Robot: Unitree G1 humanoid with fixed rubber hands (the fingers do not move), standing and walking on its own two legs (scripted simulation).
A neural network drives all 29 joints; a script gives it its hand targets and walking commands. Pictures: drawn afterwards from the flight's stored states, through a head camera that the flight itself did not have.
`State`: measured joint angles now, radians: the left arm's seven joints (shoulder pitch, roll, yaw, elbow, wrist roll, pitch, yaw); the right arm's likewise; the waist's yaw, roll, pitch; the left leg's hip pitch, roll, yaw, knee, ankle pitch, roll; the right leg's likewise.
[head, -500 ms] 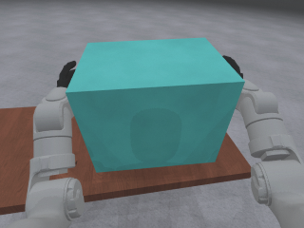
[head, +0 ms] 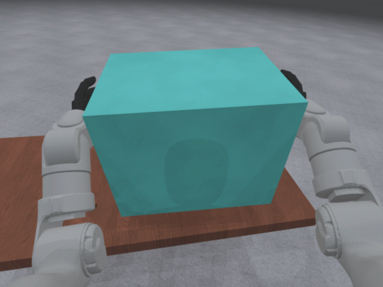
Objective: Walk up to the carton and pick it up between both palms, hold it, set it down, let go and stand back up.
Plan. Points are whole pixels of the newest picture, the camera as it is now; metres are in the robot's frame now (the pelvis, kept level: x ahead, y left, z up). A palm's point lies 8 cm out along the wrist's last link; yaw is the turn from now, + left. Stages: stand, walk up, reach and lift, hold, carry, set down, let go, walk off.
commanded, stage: hold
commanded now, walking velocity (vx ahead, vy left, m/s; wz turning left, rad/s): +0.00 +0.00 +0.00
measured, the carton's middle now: (191, 129) +0.38 +0.00 +0.20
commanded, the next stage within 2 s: set down in 1.82 s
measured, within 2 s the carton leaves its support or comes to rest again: neither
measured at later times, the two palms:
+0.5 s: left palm (84, 117) +0.36 +0.21 +0.24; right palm (292, 108) +0.37 -0.20 +0.26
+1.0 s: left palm (84, 117) +0.36 +0.21 +0.24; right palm (292, 109) +0.37 -0.20 +0.26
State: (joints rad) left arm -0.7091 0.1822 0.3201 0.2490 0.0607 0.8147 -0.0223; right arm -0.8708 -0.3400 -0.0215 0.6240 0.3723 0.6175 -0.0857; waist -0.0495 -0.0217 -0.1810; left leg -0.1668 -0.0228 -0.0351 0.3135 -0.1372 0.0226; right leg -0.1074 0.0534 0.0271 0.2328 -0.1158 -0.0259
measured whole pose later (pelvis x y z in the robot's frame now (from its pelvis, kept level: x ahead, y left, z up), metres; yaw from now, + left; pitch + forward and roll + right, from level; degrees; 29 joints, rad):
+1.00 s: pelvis +0.00 +0.00 +0.00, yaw +0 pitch -1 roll -1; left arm -0.70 0.17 0.32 0.24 0.06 0.82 -0.02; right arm -0.85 -0.34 -0.01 0.61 0.38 0.61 -0.09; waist -0.05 -0.02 -0.18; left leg -0.17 -0.02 -0.03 0.31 -0.14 0.02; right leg -0.11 0.05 0.03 0.23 -0.12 -0.02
